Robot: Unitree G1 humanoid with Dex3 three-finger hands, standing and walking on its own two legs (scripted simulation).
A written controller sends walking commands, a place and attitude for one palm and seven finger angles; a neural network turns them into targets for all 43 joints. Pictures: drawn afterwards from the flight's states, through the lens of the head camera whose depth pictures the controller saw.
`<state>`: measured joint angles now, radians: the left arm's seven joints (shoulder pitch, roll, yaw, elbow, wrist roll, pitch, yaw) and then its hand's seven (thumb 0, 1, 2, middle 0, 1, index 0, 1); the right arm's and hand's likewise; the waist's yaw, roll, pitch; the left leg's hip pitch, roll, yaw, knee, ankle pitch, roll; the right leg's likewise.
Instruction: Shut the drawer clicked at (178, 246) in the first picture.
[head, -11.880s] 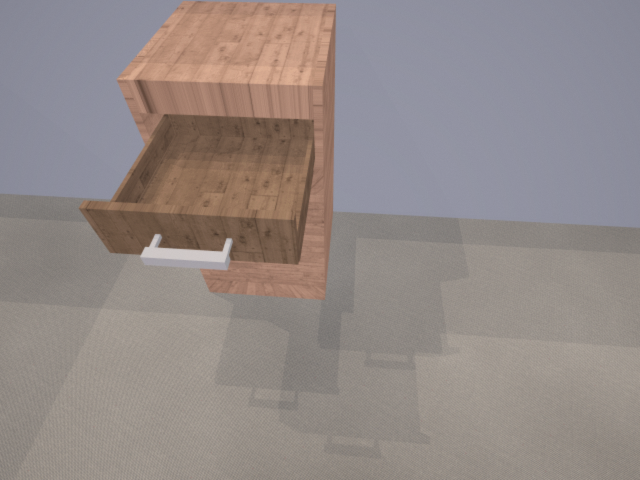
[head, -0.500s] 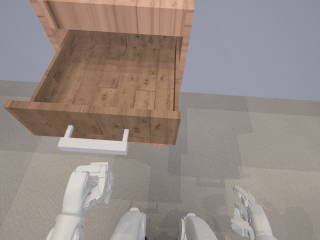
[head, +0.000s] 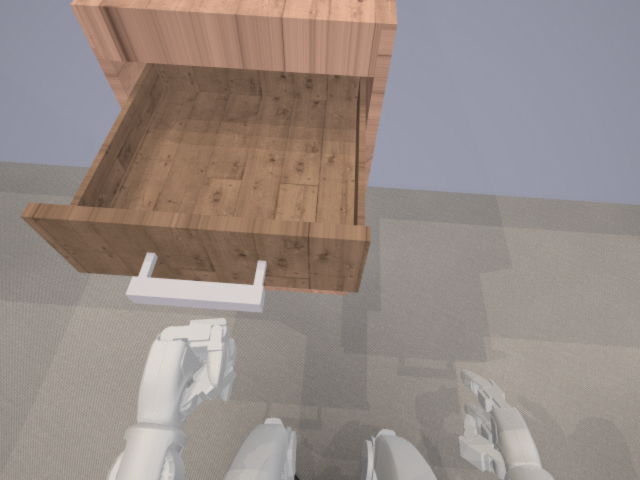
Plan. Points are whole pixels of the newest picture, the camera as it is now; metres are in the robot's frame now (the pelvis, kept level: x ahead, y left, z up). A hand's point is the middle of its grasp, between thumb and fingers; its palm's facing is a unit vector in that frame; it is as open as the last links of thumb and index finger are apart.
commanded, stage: push the drawer shut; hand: left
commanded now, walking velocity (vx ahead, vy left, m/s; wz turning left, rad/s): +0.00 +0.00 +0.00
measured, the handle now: (201, 279) +0.34 +0.16 +0.04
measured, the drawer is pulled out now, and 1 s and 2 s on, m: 0.29 0.23 0.10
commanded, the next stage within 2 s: none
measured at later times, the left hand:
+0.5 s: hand (232, 344) +0.27 +0.12 +0.03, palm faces -0.08 -1.00 -0.04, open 2.9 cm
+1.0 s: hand (240, 297) +0.33 +0.12 +0.03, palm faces -0.08 -1.00 -0.05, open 2.9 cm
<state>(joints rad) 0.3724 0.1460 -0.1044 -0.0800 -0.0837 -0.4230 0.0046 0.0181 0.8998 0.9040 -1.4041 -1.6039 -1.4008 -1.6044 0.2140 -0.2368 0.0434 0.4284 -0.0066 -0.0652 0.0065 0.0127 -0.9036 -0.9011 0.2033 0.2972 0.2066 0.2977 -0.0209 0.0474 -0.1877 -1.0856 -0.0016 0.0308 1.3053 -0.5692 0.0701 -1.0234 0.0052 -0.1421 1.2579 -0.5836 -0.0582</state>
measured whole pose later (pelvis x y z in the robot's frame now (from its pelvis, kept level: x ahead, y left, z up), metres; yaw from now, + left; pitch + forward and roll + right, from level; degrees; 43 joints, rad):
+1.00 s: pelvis -0.03 +0.00 +0.00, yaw +0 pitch +19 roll -4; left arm -0.24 0.21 -0.05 0.46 -0.13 -0.40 0.02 -0.02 0.73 0.98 -1.40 -1.60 -1.40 -1.60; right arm 0.21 -0.26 0.07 0.59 0.01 -0.07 -0.03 0.01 -0.90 -0.90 0.20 0.30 0.21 0.30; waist -0.06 0.03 -0.14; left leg -1.11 -0.01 0.02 1.27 -0.49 0.08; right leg -1.04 0.00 -0.15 1.22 -0.51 -0.05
